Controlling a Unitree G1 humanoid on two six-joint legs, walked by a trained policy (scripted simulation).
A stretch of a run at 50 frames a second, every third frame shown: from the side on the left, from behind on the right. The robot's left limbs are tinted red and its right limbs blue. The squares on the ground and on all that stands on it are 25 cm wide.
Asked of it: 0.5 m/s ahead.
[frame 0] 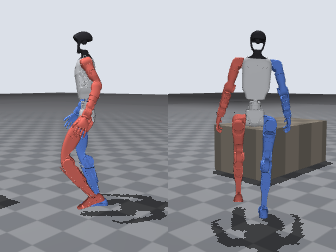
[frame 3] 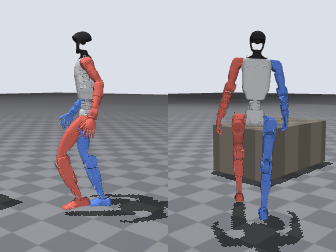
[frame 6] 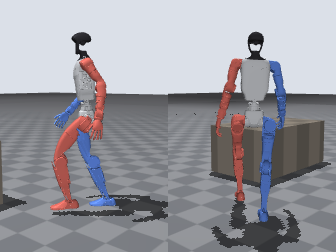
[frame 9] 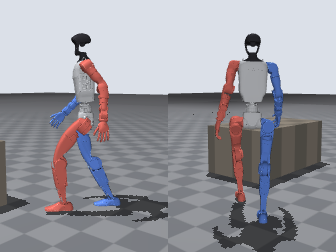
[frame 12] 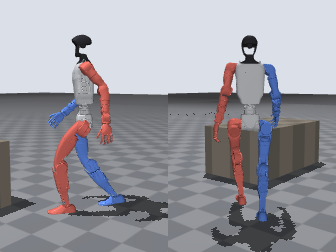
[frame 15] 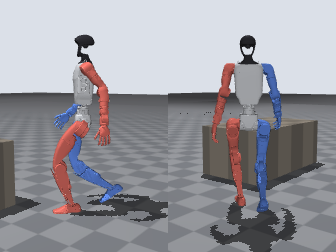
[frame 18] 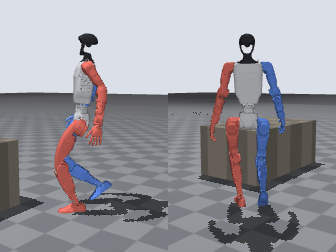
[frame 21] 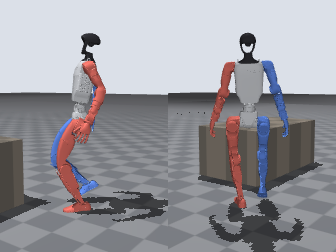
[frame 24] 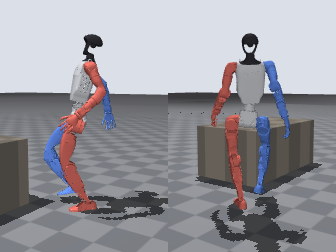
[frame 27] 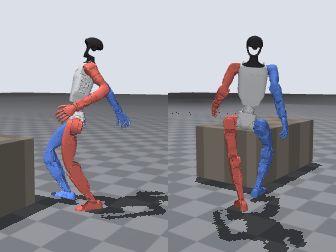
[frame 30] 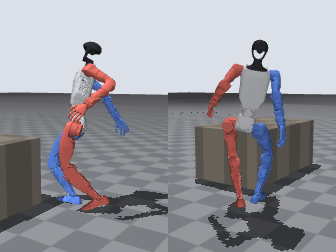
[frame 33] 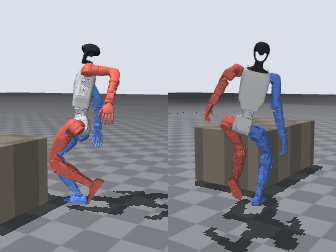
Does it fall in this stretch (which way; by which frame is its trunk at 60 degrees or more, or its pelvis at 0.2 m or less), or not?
no
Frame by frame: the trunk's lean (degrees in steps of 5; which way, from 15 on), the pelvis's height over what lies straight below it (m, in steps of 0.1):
0: 5, 0.8
3: 5, 0.8
6: 5, 0.8
9: 5, 0.8
12: 0, 0.7
15: 0, 0.7
18: 5, 0.7
21: 10, 0.7
24: 15 backward, 0.7
27: 15 backward, 0.7
30: 15 backward and to its right, 0.7
33: 15 backward and to its right, 0.7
